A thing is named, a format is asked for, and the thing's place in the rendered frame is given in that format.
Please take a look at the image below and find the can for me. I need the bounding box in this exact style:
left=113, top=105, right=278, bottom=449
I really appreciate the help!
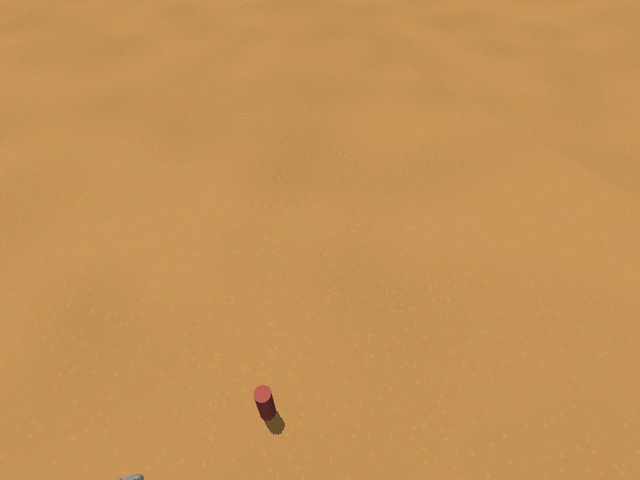
left=253, top=385, right=276, bottom=421

